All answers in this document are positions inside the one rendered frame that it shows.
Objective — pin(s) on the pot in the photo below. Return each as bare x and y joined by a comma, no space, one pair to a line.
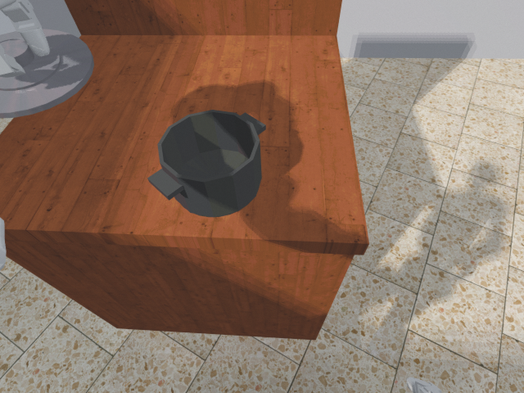
210,162

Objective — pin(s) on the knob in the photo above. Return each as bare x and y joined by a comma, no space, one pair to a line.
19,49

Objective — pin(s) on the table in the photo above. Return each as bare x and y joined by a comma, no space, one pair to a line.
80,213

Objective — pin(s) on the robot left hand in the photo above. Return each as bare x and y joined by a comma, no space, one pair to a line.
29,28

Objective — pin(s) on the lid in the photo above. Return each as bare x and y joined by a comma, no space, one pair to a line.
48,80

